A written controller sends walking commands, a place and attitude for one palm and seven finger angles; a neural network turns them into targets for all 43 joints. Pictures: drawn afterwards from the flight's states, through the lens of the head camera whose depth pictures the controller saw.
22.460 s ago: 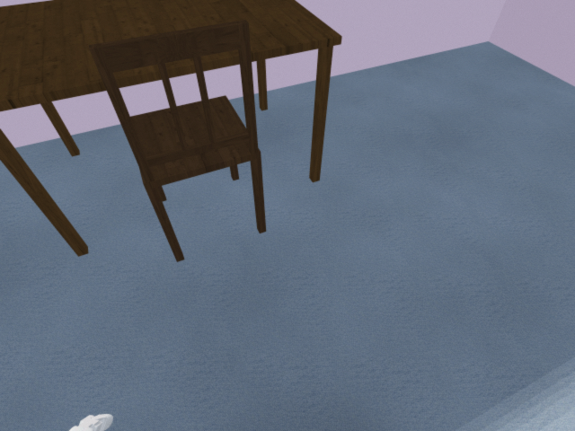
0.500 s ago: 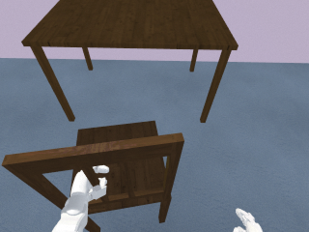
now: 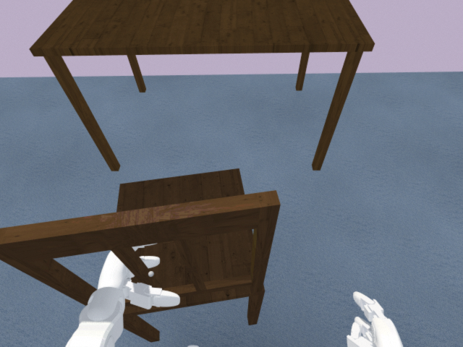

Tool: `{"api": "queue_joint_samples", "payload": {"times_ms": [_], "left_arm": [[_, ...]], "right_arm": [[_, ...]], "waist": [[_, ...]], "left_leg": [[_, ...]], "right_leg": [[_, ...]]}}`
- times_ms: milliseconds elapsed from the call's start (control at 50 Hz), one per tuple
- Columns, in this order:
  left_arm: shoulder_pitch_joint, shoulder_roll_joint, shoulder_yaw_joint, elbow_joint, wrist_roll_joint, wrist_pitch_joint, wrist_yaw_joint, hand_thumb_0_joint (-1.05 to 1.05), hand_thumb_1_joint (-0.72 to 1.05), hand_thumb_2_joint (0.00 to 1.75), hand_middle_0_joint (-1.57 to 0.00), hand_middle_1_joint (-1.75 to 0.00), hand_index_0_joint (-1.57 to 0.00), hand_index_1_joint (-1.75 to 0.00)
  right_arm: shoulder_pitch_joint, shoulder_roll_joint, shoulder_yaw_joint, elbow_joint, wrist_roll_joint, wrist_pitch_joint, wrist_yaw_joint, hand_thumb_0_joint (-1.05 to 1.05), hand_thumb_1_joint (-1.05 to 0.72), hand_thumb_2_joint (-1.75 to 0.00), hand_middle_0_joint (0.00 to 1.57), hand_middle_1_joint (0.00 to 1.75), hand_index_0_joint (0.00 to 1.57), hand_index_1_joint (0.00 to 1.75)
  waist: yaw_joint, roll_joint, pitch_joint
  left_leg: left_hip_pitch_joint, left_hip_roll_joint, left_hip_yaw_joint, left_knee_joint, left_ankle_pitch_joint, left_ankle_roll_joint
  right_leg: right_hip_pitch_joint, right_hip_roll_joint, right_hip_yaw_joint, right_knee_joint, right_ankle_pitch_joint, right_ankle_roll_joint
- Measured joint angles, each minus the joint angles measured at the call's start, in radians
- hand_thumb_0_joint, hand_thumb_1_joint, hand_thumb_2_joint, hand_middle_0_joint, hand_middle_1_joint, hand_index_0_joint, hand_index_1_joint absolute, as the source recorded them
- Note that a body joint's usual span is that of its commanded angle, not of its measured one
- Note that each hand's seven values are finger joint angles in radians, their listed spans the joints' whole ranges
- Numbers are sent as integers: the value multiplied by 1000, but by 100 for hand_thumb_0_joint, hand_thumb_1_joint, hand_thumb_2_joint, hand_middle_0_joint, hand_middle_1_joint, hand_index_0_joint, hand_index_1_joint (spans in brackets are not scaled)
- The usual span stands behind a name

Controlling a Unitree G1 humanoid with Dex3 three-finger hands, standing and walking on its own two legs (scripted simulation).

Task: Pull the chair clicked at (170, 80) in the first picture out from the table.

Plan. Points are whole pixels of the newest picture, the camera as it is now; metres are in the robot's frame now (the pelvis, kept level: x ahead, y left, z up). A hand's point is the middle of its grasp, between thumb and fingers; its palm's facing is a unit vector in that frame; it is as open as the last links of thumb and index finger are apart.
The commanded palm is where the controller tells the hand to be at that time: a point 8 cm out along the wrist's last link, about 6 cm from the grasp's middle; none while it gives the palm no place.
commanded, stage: open the thumb and straighten the fingers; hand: left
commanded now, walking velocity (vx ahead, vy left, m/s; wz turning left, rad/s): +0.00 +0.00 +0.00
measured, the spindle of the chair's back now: (142, 272) +0.27 +0.18 -0.06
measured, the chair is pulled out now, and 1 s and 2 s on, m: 0.59 0.59 0.59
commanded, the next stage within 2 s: draw the fingers out of the gap in 0.28 s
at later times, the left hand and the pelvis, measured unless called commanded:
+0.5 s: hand (150, 284) +0.24 +0.16 -0.04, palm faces +0.04 -0.98 -0.19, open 17.4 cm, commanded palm +0.21 +0.21 -0.02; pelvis +0.01 -0.01 -0.01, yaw +1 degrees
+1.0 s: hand (140, 334) +0.16 +0.16 -0.04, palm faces +0.06 -0.98 -0.18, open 17.4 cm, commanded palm +0.13 +0.21 -0.02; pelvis +0.00 +0.00 -0.02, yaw +2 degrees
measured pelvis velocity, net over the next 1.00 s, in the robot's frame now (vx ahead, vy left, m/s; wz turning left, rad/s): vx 0.00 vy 0.00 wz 0.03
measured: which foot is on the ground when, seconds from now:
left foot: down 0.00-1.00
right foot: down 0.00-1.00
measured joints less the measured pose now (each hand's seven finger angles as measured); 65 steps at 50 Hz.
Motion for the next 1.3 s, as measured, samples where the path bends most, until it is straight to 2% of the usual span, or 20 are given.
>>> {"api": "queue_joint_samples", "payload": {"times_ms": [100, 240, 380, 540, 760, 880, 1100, 1280, 1300], "left_arm": [[29, -3, 3, -48, 1, 36, -7, 0, -48, 23, -25, -74, -25, -74], [58, 13, 0, -105, 5, 68, -12, -1, -52, 21, -10, -29, -10, -29], [74, 13, -3, -141, 5, 88, -8, -1, -53, 21, -3, -8, -3, -8], [189, 12, -9, -220, 2, 94, -5, -1, -53, 21, -1, -2, -1, -1], [338, 22, -27, -332, 4, 71, -6, -1, -53, 21, 0, 0, 0, 0], [376, 21, -47, -378, 9, 80, -8, -1, -53, 21, 0, 0, 0, 0], [491, 13, -69, -477, 24, 104, 3, -1, -53, 21, 0, 0, 0, 0], [595, 15, -66, -542, 27, 91, -7, -1, -53, 21, 0, 0, 0, 0], [609, 12, -64, -553, 7, 72, -13, -1, -53, 21, 0, 0, 0, 0]], "right_arm": [[2, 4, 8, -24, -4, -3, -4, 1, -90, -90, 20, 30, 20, 30], [9, -4, 8, -47, -5, -6, -13, 1, -90, -90, 20, 30, 20, 30], [20, -12, 6, -51, -6, -3, -19, 1, -90, -90, 20, 30, 20, 30], [40, -3, 0, -70, -5, 5, -18, 1, -90, -90, 20, 30, 20, 30], [35, 10, 3, -78, -5, -21, -36, 1, -90, -90, 20, 30, 20, 30], [21, 16, 7, -90, -4, -34, -42, 1, -90, -90, 20, 30, 20, 30], [22, 35, 7, -122, -2, -21, -48, 1, -90, -90, 20, 30, 20, 30], [26, 45, -8, -123, 3, -16, -54, 1, -90, -90, 20, 30, 20, 30], [26, 46, -10, -122, 3, -22, -54, 1, -90, -90, 20, 30, 20, 30]], "waist": [[3, 1, -19], [2, 2, -25], [-3, 0, -30], [-11, 2, -47], [1, 4, -55], [5, 9, -58], [9, 8, -79], [15, 9, -94], [14, 9, -95]], "left_leg": [[-17, 0, -6, 26, -19, -4], [-35, 1, -21, 56, -38, -9], [-48, 2, -26, 69, -43, -11], [-56, 4, -21, 79, -49, -11], [-92, -1, -41, 130, -62, -10], [-112, -4, -48, 154, -67, -8], [-133, -4, -52, 184, -79, -6], [-159, -3, -58, 215, -96, -5], [-164, -3, -59, 220, -98, -5]], "right_leg": [[-15, 0, -6, 28, -23, -3], [-25, 2, -19, 52, -42, -8], [-35, 3, -24, 63, -49, -10], [-46, 5, -18, 74, -53, -9], [-68, 2, -36, 113, -68, -9], [-81, -1, -42, 133, -73, -7], [-97, -1, -45, 155, -82, -5], [-117, 2, -50, 177, -96, -5], [-121, 2, -51, 181, -98, -5]]}}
